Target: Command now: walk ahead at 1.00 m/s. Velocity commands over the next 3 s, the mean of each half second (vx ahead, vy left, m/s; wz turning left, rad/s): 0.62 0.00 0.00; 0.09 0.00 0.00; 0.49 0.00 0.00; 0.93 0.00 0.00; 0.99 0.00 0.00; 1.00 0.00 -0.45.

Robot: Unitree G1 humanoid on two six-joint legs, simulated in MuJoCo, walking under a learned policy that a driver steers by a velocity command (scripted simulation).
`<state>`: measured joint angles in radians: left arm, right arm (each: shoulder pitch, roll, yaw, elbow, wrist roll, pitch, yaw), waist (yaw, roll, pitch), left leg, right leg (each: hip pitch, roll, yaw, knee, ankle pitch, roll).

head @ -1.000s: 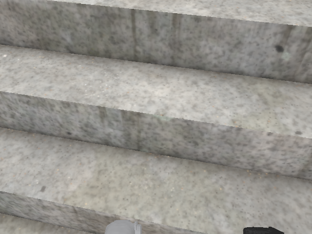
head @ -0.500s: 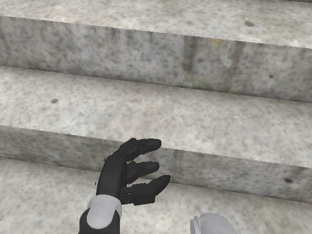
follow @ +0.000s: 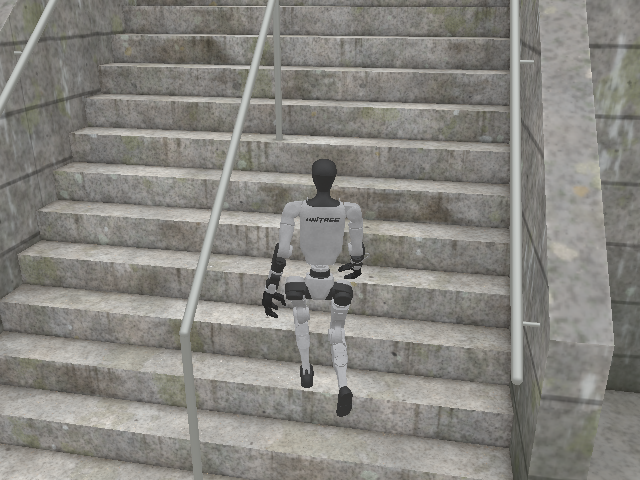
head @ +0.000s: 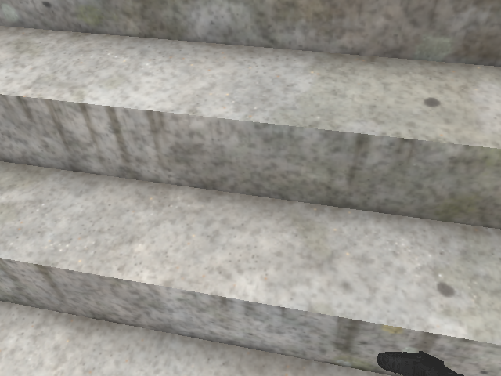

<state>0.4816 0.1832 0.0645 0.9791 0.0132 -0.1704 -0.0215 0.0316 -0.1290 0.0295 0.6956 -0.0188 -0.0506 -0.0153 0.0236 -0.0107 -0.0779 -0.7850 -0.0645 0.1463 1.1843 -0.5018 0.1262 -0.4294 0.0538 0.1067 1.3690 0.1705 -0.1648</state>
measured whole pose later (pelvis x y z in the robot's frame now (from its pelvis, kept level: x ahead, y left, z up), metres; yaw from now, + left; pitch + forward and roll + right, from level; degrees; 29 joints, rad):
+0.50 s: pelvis +0.26 -0.02 +0.28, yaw -1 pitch +2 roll -2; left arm 0.31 0.17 0.04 1.02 0.01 -0.08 0.02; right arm 0.24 -0.13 -0.04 0.72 -0.05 -0.10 -0.03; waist -0.05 0.03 -0.03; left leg -0.98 -0.09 -0.17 1.88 -0.13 0.10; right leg -0.43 0.07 -0.15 0.71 -0.33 -0.10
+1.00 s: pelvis +0.40 +0.08 +0.38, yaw +0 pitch +1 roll +3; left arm 0.37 0.19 0.08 0.91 0.03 -0.03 0.00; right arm 0.05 -0.03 0.01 0.63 -0.02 0.01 -0.09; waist 0.01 -0.07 0.03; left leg -0.79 0.04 0.19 1.31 -0.54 0.09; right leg -0.29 -0.09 0.05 0.93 -0.05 -0.07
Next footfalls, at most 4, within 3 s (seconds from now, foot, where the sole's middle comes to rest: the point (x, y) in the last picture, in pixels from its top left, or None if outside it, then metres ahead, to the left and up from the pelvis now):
0.30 right None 0.32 -0.08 -0.47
0.84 left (183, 271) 0.53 0.18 -0.27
1.60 right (310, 262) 0.55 -0.06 -0.27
2.00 left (215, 73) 0.86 0.12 -0.07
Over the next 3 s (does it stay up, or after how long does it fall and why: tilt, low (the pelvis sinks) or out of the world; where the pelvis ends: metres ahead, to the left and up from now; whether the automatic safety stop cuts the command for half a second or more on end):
stays up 1.20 0.06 1.04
